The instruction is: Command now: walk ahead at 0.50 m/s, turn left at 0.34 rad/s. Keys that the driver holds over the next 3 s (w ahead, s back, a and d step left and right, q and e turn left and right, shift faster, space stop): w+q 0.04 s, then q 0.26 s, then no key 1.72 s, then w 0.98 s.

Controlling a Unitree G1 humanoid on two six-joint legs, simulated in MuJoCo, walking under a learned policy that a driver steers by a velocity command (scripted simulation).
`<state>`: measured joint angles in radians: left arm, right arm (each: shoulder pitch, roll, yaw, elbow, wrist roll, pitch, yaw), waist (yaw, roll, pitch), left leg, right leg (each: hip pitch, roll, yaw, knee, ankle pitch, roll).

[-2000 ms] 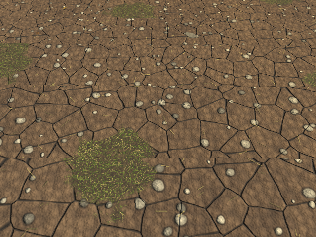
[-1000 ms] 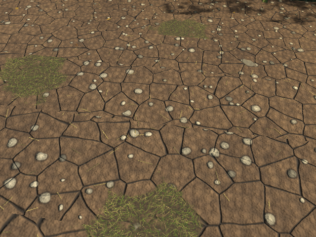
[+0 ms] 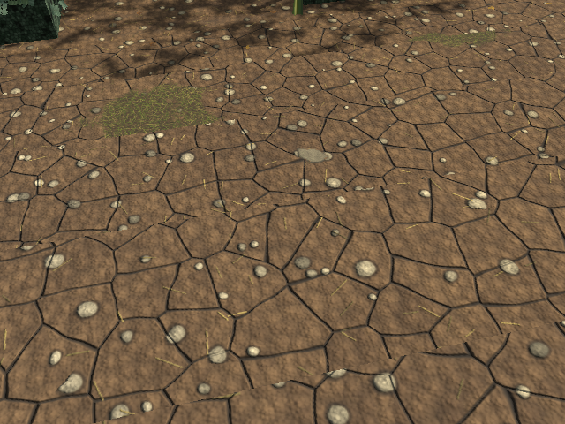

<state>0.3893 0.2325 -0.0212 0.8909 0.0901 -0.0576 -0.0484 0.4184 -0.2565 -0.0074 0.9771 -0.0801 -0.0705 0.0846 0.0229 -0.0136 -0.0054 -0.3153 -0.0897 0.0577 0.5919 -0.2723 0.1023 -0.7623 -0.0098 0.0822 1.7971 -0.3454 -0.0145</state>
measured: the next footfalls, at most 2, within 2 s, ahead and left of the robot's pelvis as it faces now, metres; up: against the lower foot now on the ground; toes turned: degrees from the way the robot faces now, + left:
right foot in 0.26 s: +0.35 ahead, -0.06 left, +0.00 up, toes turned +12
left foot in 0.56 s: +0.23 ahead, +0.17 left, +0.00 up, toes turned +19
